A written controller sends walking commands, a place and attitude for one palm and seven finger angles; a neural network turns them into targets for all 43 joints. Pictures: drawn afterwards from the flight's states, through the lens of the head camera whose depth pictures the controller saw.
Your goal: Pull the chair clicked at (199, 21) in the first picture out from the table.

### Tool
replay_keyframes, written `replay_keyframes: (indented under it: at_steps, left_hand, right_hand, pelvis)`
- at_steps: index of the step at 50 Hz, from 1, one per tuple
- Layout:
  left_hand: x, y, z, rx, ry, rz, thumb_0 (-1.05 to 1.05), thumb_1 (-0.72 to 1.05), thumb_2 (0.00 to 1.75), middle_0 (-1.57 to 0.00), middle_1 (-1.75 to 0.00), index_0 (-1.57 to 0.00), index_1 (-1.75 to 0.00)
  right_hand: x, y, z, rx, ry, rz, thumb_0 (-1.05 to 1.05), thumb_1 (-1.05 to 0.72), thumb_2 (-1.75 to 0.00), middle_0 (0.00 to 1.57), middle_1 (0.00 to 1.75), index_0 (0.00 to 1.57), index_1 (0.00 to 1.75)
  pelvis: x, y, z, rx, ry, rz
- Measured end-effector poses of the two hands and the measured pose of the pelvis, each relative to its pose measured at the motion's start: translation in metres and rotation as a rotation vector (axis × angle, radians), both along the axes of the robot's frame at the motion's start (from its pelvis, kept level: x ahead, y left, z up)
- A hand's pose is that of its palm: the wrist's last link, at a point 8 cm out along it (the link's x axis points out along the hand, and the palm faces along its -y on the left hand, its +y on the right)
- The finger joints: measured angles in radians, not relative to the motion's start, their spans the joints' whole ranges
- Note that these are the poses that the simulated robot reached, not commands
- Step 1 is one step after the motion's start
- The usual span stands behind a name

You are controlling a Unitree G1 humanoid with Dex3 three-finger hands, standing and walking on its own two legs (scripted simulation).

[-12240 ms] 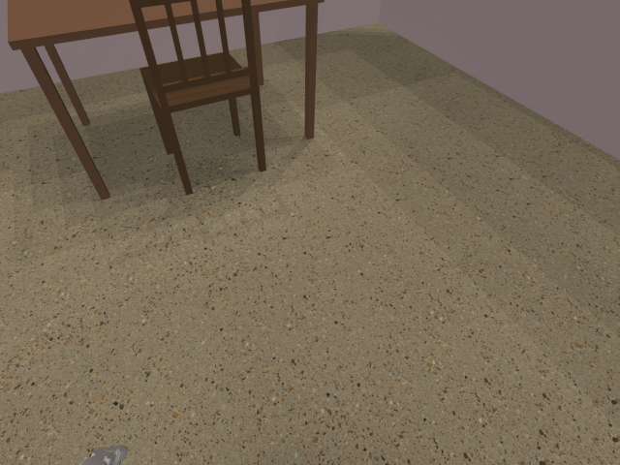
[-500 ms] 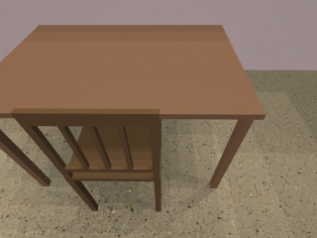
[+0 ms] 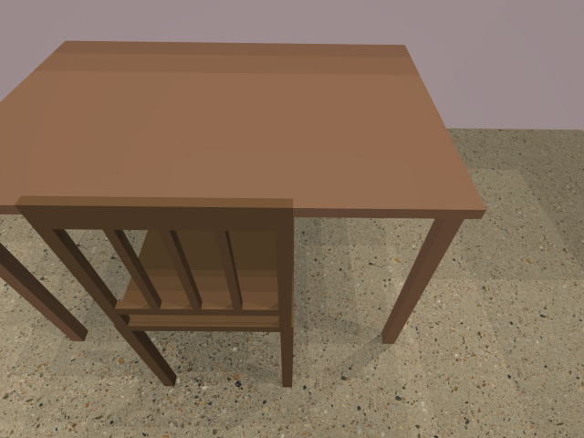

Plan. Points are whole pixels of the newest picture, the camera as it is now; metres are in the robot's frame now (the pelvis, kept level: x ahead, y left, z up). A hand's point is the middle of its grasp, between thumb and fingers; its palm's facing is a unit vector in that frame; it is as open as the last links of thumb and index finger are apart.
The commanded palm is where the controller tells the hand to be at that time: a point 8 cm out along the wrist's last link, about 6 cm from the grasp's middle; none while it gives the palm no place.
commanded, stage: raise the hand toward the chair's back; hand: left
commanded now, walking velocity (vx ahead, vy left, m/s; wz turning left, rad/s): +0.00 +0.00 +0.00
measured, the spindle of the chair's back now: (183, 271) +0.41 +0.23 -0.09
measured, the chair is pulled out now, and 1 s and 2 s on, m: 0.00 0.00 0.00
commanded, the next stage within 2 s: none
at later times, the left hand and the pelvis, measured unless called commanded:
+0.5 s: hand out of the picture +0.13 +0.17 -0.10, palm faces +0.11 -0.99 +0.03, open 9.7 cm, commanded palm +0.12 +0.23 -0.06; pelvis -0.02 +0.01 -0.08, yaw +3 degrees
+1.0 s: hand (135, 407) +0.17 +0.22 -0.04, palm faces +0.20 -0.98 -0.08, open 14.1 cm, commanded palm +0.14 +0.26 -0.05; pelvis -0.03 +0.02 -0.10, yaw +3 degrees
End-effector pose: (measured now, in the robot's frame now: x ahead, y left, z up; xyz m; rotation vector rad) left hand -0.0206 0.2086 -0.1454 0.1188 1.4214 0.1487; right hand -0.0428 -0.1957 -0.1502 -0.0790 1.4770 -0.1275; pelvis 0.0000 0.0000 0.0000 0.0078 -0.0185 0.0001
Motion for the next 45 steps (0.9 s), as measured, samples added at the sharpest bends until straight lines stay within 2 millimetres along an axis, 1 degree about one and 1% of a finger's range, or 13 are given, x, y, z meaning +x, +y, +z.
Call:
replay_keyframes:
  at_steps: [3,8,12,15,17,20,23,26,31,34,36,41,45]
  left_hand:
    - [0.005,0.005,0.003,0.016,-0.027,0.029,0.02,0.93,0.9,-0.2,-0.3,-0.2,-0.29]
    - [0.099,0.046,0.076,0.169,-0.593,0.099,0.06,0.95,0.89,-0.2,-0.29,-0.2,-0.29]
    - [0.181,0.032,0.133,0.102,-1.07,0.03,0.05,0.87,0.86,-0.19,-0.28,-0.19,-0.28]
    - [0.211,0.006,0.146,-0.071,-1.343,-0.004,0.03,0.8,0.84,-0.18,-0.27,-0.18,-0.27]
    - [0.209,-0.009,0.14,-0.176,-1.451,-0.032,0.02,0.75,0.82,-0.18,-0.26,-0.18,-0.26]
    - [0.184,-0.016,0.107,-0.212,-1.421,-0.077,0.01,0.67,0.79,-0.18,-0.26,-0.18,-0.26]
    - [0.146,-0.007,0.064,-0.165,-1.244,-0.055,0.01,0.6,0.77,-0.17,-0.25,-0.17,-0.25]
    - [0.115,0.019,0.049,-0.043,-1.176,0.008,0.02,0.52,0.74,-0.17,-0.24,-0.17,-0.24]
    - [0.116,0.05,0.092,0.11,-1.44,0.021,0.02,0.4,0.69,-0.15,-0.22,-0.15,-0.22]
    - [0.145,0.038,0.111,0.03,-1.588,-0.098,0.02,0.33,0.66,-0.13,-0.2,-0.13,-0.2]
    - [0.166,0.024,0.105,-0.075,-1.55,-0.195,0.01,0.29,0.64,-0.13,-0.2,-0.13,-0.2]
    - [0.183,0.013,0.073,-0.222,-1.216,-0.221,0.01,0.17,0.59,-0.13,-0.18,-0.13,-0.18]
    - [0.167,0.039,0.085,-0.077,-1.203,-0.05,0.01,0.08,0.55,-0.12,-0.17,-0.12,-0.17]
  right_hand:
    - [0.006,0.0,0.0,-0.004,-0.035,0.001,0.01,-0.9,-0.9,0.2,0.29,0.2,0.29]
    - [0.066,-0.027,0.009,-0.101,-0.398,0.035,0.03,-0.92,-0.9,0.2,0.3,0.2,0.3]
    - [0.134,-0.05,0.027,-0.176,-0.691,0.089,0.03,-0.92,-0.9,0.2,0.29,0.2,0.3]
    - [0.18,-0.059,0.052,-0.215,-0.868,0.129,0.03,-0.92,-0.9,0.2,0.29,0.2,0.3]
    - [0.206,-0.06,0.069,-0.229,-0.954,0.171,0.02,-0.91,-0.9,0.2,0.29,0.2,0.29]
    - [0.239,-0.055,0.085,-0.24,-1.03,0.242,0.02,-0.91,-0.9,0.2,0.29,0.2,0.29]
    - [0.267,-0.042,0.082,-0.224,-1.054,0.309,0.02,-0.91,-0.9,0.19,0.29,0.2,0.29]
    - [0.284,-0.021,0.063,-0.185,-1.051,0.367,0.01,-0.9,-0.9,0.19,0.29,0.2,0.29]
    - [0.282,0.021,0.01,-0.059,-0.989,0.418,0.01,-0.9,-0.9,0.19,0.29,0.2,0.3]
    - [0.262,0.039,-0.02,0.014,-0.93,0.397,0.01,-0.9,-0.9,0.2,0.29,0.2,0.3]
    - [0.243,0.045,-0.035,0.046,-0.877,0.346,0.01,-0.9,-0.9,0.2,0.3,0.2,0.3]
    - [0.194,0.031,-0.043,0.025,-0.729,0.187,0.02,-0.9,-0.9,0.2,0.3,0.21,0.3]
    - [0.171,0.006,-0.032,-0.063,-0.678,0.135,0.02,-0.9,-0.9,0.2,0.3,0.21,0.3]
  pelvis:
    - [-0.001,0.002,-0.002,-0.006,0.001,-0.002]
    - [-0.003,0.009,-0.008,-0.002,0.007,0.03]
    - [-0.01,0.016,-0.02,-0.003,0.058,0.052]
    - [-0.015,0.015,-0.034,0.005,0.116,0.032]
    - [-0.015,0.012,-0.044,0.009,0.143,0.022]
    - [-0.016,0.009,-0.06,0.005,0.176,0.022]
    - [-0.018,0.008,-0.075,-0.002,0.212,0.035]
    - [-0.02,0.007,-0.089,-0.019,0.251,0.051]
    - [-0.028,0.009,-0.107,-0.063,0.29,0.083]
    - [-0.034,0.012,-0.115,-0.076,0.308,0.088]
    - [-0.037,0.014,-0.117,-0.072,0.317,0.081]
    - [-0.034,0.018,-0.105,-0.042,0.317,0.055]
    - [-0.027,0.019,-0.094,-0.036,0.307,0.045]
